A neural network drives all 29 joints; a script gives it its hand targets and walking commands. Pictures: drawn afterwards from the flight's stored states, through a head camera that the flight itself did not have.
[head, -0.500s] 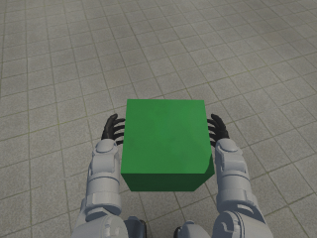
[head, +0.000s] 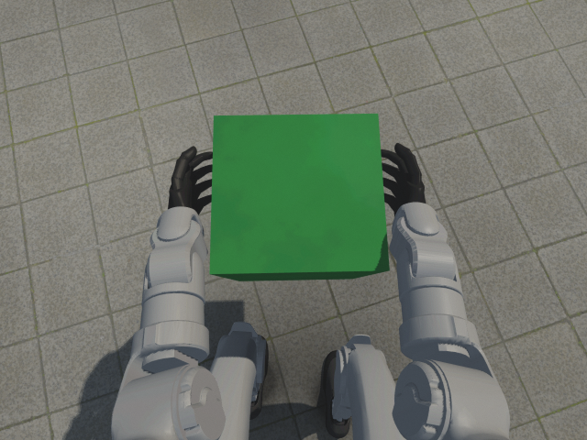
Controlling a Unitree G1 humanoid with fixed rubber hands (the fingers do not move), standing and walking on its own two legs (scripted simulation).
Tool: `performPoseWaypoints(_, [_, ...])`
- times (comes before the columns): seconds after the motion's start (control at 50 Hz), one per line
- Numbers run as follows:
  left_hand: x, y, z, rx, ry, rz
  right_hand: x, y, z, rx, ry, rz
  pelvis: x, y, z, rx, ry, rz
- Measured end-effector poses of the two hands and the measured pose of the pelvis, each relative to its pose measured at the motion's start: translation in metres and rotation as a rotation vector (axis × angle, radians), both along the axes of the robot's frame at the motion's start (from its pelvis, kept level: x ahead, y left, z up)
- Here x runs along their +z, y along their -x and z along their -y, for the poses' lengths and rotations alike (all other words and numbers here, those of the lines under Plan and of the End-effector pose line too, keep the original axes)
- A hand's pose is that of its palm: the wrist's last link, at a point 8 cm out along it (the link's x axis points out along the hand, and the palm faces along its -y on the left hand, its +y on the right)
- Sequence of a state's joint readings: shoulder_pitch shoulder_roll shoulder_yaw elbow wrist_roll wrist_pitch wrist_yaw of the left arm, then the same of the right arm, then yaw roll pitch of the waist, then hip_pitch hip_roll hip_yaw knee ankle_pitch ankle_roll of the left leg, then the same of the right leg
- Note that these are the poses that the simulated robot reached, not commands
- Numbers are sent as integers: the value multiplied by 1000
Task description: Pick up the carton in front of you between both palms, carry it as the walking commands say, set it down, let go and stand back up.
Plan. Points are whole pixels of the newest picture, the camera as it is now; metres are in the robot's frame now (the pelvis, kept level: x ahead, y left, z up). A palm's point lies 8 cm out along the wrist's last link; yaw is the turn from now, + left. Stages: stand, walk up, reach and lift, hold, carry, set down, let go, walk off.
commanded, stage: set down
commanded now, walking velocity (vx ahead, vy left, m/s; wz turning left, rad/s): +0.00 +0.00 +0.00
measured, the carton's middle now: (296, 212) +0.44 +0.03 -0.14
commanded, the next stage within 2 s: none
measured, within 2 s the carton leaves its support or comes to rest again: rests again in 1.70 s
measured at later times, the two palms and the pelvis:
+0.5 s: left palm (204, 216) +0.44 +0.20 -0.23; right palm (368, 208) +0.48 -0.10 -0.23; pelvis -0.03 +0.01 -0.13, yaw -1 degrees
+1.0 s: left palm (211, 218) +0.48 +0.22 -0.37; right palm (344, 211) +0.52 -0.07 -0.39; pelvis -0.04 +0.01 -0.23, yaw +0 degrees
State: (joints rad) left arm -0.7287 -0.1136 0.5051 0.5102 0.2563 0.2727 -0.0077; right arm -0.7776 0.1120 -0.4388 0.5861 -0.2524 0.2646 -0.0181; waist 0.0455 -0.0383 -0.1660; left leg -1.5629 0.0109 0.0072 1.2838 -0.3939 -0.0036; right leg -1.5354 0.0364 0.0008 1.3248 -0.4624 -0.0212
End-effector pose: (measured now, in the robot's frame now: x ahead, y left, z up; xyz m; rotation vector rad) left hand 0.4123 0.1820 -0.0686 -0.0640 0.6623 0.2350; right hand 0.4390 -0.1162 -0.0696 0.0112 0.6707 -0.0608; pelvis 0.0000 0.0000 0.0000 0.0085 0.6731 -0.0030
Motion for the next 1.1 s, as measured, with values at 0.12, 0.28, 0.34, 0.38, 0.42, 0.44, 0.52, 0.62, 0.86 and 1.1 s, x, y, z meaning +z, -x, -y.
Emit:
performPoseWaypoints(0.12, [-38,-8,-7,1,-10,-12,-40,-9,-7,14,6,-11,-32,7,1,2,3,-64])
performPoseWaypoints(0.28, [-93,-19,-12,5,-12,-11,-95,-22,-13,24,13,-9,-77,19,-2,0,11,-115])
performPoseWaypoints(0.34, [-113,-23,-14,8,-11,-14,-114,-27,-14,29,17,-11,-93,23,-3,-1,13,-124])
performPoseWaypoints(0.38, [-126,-25,-15,10,-12,-17,-126,-30,-16,32,21,-13,-103,26,-5,-2,14,-128])
performPoseWaypoints(0.42, [-138,-27,-16,12,-11,-20,-138,-34,-17,36,25,-16,-113,29,-6,-4,14,-132])
performPoseWaypoints(0.44, [-144,-28,-17,13,-12,-22,-144,-35,-18,39,26,-18,-118,30,-6,-4,14,-133])
performPoseWaypoints(0.52, [-169,-32,-19,16,-14,-30,-167,-42,-20,51,34,-25,-136,34,-8,-6,13,-139])
performPoseWaypoints(0.62, [-200,-38,-22,21,-20,-40,-198,-51,-24,69,45,-32,-156,38,-10,-7,11,-145])
performPoseWaypoints(0.86, [-279,-51,-30,30,-33,-60,-279,-70,-32,110,61,-48,-203,41,-10,-7,6,-123])
performPoseWaypoints(1.1, [-314,-71,-45,15,-41,-67,-328,-86,-44,138,51,-49,-236,34,-7,3,3,-75])
